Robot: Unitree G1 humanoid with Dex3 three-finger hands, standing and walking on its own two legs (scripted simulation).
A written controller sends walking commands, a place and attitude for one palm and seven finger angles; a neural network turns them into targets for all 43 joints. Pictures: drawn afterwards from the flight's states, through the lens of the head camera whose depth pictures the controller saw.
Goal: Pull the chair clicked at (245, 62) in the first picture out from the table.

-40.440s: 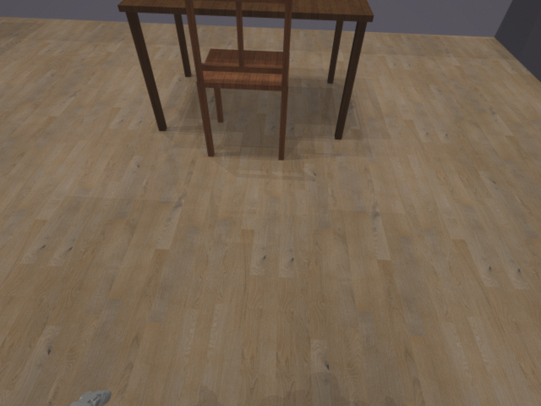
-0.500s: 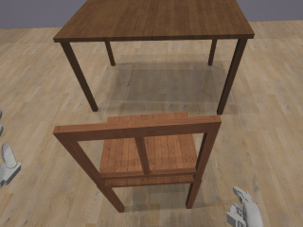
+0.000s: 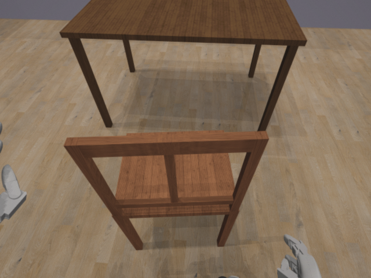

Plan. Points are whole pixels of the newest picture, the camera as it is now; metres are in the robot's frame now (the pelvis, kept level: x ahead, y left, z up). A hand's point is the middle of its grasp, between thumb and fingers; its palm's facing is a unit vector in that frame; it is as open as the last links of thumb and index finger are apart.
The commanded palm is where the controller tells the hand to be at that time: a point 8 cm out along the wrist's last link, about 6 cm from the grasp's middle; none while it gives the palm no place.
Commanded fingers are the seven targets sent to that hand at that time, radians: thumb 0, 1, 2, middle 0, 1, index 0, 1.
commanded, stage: step back with the hand held close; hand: left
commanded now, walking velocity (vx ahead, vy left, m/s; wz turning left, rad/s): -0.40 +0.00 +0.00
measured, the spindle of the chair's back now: (172, 179) +0.38 +0.07 -0.08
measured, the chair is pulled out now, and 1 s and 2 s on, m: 0.56 0.56 0.56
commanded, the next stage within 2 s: stop stepping back and stand still in 1.28 s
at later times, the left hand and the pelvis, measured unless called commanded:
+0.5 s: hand (24, 188) +0.21 +0.26 +0.18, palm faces +0.46 -0.76 -0.46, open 7.4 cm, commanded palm +0.15 +0.29 +0.19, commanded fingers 0.00 0.90 0.90 -0.20 -0.30 -0.20 -0.30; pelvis +0.01 -0.01 -0.01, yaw +0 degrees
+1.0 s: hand (30, 219) +0.16 +0.22 +0.18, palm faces +0.40 -0.80 -0.45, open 7.4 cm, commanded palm +0.09 +0.28 +0.19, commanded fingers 0.00 0.90 0.90 -0.20 -0.30 -0.20 -0.30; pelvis -0.04 -0.03 +0.01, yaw +2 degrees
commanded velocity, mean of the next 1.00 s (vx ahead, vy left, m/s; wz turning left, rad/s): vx -0.40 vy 0.00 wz -0.02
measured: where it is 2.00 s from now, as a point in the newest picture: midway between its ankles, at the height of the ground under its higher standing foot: outside the picture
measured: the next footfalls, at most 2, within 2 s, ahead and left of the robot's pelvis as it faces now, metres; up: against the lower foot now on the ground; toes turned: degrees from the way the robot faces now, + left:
right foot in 0.88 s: +0.04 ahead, -0.15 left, +0.00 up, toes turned -2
right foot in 1.32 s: -0.04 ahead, -0.17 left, +0.00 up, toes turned -2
